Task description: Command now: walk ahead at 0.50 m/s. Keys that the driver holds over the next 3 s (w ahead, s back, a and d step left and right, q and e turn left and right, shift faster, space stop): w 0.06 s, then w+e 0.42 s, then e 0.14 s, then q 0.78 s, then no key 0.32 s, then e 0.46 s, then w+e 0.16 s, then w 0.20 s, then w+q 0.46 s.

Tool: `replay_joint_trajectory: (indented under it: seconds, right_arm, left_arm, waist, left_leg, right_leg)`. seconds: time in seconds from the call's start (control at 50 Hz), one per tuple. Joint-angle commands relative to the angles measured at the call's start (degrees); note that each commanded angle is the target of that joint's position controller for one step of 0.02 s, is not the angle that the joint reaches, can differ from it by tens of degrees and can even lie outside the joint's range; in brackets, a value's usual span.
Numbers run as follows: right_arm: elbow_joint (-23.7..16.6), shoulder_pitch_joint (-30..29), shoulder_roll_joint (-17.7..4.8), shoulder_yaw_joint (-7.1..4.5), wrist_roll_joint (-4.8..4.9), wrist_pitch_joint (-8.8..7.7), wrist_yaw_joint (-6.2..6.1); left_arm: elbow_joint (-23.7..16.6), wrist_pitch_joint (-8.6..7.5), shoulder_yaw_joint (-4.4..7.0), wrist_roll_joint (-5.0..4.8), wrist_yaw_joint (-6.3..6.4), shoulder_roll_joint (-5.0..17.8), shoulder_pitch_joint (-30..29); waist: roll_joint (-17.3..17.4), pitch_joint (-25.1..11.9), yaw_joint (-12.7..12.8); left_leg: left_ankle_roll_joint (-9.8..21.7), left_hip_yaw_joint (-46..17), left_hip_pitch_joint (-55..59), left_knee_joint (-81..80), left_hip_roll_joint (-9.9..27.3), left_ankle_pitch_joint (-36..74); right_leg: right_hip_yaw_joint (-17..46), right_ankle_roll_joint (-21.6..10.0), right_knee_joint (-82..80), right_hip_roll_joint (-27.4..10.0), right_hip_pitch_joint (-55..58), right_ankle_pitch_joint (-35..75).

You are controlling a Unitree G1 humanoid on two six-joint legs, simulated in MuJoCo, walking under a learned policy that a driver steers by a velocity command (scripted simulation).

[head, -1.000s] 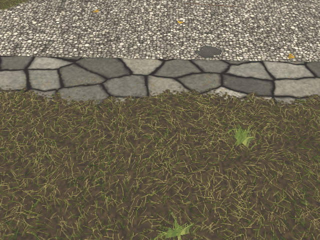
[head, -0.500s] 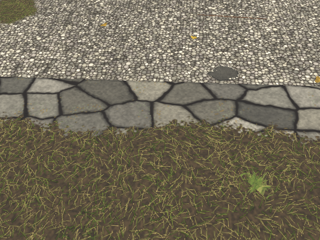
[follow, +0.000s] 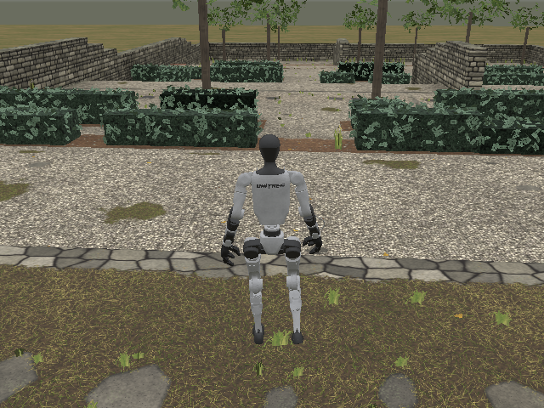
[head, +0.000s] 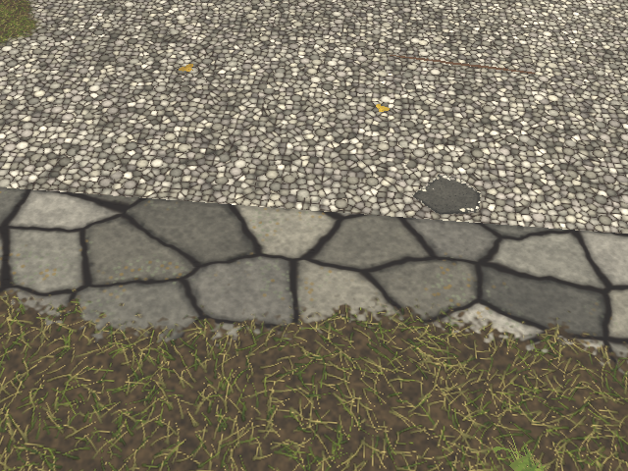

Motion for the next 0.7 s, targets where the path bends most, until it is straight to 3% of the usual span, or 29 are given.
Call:
replay_joint_trajectory:
  seconds: [0.02,0.1,0.2,0.32,0.36,0.38,0.4,0.42,0.44,0.46,0.48,0.5,0.52,0.54,0.56,0.58,0.64,0.7]
  right_arm:
    - [-1.38,1.46,-4.5,-0.72,-0.53,-0.9,0.21]
    - [0.64,5.12,-7.5,-1.48,-0.68,-1.08,-1.13]
    - [2.03,7.87,-7.84,-1.33,-0.62,-0.81,-2.28]
    - [4.3,11.99,-8.41,-1.61,-0.09,0.54,-2.7]
    - [4.13,11.16,-9.31,-1.94,0.21,1.34,-2.97]
    - [3.59,9.95,-10.21,-2.18,0.31,1.68,-3.2]
    - [3.07,9.17,-11.14,-2.45,0.38,2.06,-3.5]
    - [2.54,8.15,-11.62,-2.57,0.35,2.58,-3.8]
    - [1.78,7.57,-11.31,-2.32,0.4,2.73,-4.0]
    - [-0.08,8.56,-8.94,-1.32,-1.01,1.88,-3.88]
    - [-2.01,12.47,-2.12,0.85,-0.85,-0.45,-2.56]
    - [-3.04,6.3,-7.98,-0.52,1.07,-2.84,-1.66]
    - [-4.59,2.21,-9.16,-0.76,2.3,-3.65,-1.47]
    - [-4.28,1.57,-8.55,-0.87,1.51,-3.51,-1.95]
    - [-4.14,1.66,-9.3,-1.65,0.2,-2.7,-2.56]
    - [-4.53,2.43,-8.97,-1.87,-0.16,-1.59,-2.7]
    - [-5.41,4.04,-6.12,-1.56,-0.75,0.62,-3.34]
    - [-5.48,1.76,-4.45,-0.71,-0.75,1.13,-3.21]
  left_arm:
    - [-3.05,0.45,1.43,0.42,0.6,3.35,2.15]
    - [-4.89,1.51,1.8,0.72,0.82,3.31,-3.07]
    - [-7.2,1.22,1.44,0.27,-0.33,2.11,-10.96]
    - [-11.76,1.18,0.55,0.15,-2.37,1.19,-19.46]
    - [-13.27,1.13,0.62,0.12,-3.25,1.63,-19.98]
    - [-13.71,1.14,0.98,0.15,-3.59,2.44,-18.85]
    - [-13.68,1.27,1.62,0.25,-3.75,3.64,-16.24]
    - [-12.45,1.38,2.78,0.2,-3.77,5.58,-9.76]
    - [-10.19,1.52,4.7,0.1,-3.23,9.1,-0.34]
    - [-8.89,2.07,6.36,0.22,-1.84,15.05,7.95]
    - [-10.28,1.59,6.05,0.13,-2.07,16.55,5.81]
    - [-10.6,1.52,4.8,0.86,-2.03,12.22,5.69]
    - [-11.59,1.29,4.04,1.29,-1.76,9.44,2.11]
    - [-12.74,1.13,3.6,1.21,-1.92,8.27,-2.23]
    - [-13.7,1.25,3.19,1.02,-1.75,6.7,-5.2]
    - [-14.42,1.47,2.88,1.41,-1.53,6.37,-6.29]
    - [-14.71,1.56,3.44,1.71,-0.67,8.82,-6.01]
    - [-13.94,2.16,2.75,1.24,0.31,7.3,-5.38]
  waist:
    - [6.21,-3.47,0.95]
    - [4.56,-0.43,0.63]
    - [4.72,1.07,-2.0]
    - [3.74,4.13,-4.88]
    - [4.58,3.87,-4.03]
    - [5.62,2.52,-2.81]
    - [7.03,0.02,-1.1]
    - [7.44,-3.73,2.57]
    - [5.79,-8.67,7.14]
    - [-4.25,-15.19,8.67]
    - [-14.67,-21.88,3.34]
    - [-7.94,-20.47,6.39]
    - [-4.78,-13.65,5.56]
    - [2.4,-8.75,2.56]
    - [3.86,-6.7,0.64]
    - [2.95,-5.76,-0.91]
    - [0.5,-5.94,-2.69]
    - [-2.06,-7.93,-1.35]
  left_leg:
    - [9.54,-17.06,8.97,-17.3,14.81,4.41]
    - [9.96,-11.56,9.84,-20.11,14.84,10.05]
    - [6.64,-3.68,13.19,-21.07,13.39,11.43]
    - [5.57,0.79,25.16,-17.83,17.1,15.81]
    - [4.64,2.21,27.71,-13.96,18.14,24.23]
    - [3.93,3.34,27.97,-10.57,18.11,33.89]
    - [3.22,4.34,28.0,-5.59,17.96,44.64]
    - [2.15,5.79,26.49,3.41,16.98,51.98]
    - [0.16,7.0,19.68,16.38,14.45,48.38]
    - [-2.21,7.67,3.54,36.11,10.45,22.77]
    - [-4.83,-1.68,-19.03,54.34,-2.41,-22.86]
    - [-3.23,-10.36,-24.58,57.13,1.2,-21.9]
    - [-2.3,-9.36,-25.31,55.18,3.55,-18.11]
    - [-2.77,-8.7,-22.1,50.24,5.9,-15.16]
    - [-3.45,-8.1,-18.62,45.71,7.44,-14.02]
    - [-4.09,-8.05,-15.15,43.79,7.89,-13.41]
    - [-6.51,-6.14,-12.5,34.49,6.35,-8.86]
    - [-6.77,-4.66,-9.76,21.59,5.83,2.76]
  right_leg:
    - [2.56,-0.24,-1.49,-5.84,-9.16,5.37]
    - [2.38,1.55,-10.36,-6.55,-15.84,14.28]
    - [1.61,1.04,-24.39,-4.16,-16.31,27.11]
    - [-0.83,-0.62,-32.58,-2.31,-20.3,23.38]
    - [-3.05,-1.87,-33.62,-1.21,-18.79,17.92]
    - [-5.0,-2.81,-33.77,0.35,-15.24,14.92]
    - [-7.07,-3.83,-33.3,2.51,-10.12,12.17]
    - [-8.55,-5.24,-34.36,5.05,-1.34,11.7]
    - [-6.59,-7.54,-37.6,6.18,13.22,14.91]
    - [11.84,-12.0,-37.96,-5.9,30.99,17.27]
    - [44.97,-23.45,-48.41,-17.96,47.4,9.61]
    - [41.61,-20.47,-50.46,-16.53,45.96,14.54]
    - [30.73,-17.95,-49.1,-14.38,38.65,25.64]
    - [22.68,-16.0,-48.97,-11.64,28.59,36.78]
    - [17.76,-14.52,-49.33,-9.64,21.79,41.53]
    - [15.85,-14.14,-50.29,-8.39,16.66,44.5]
    - [10.39,-14.04,-50.86,-6.16,10.88,53.92]
    - [4.54,-11.04,-50.41,-3.79,11.15,53.82]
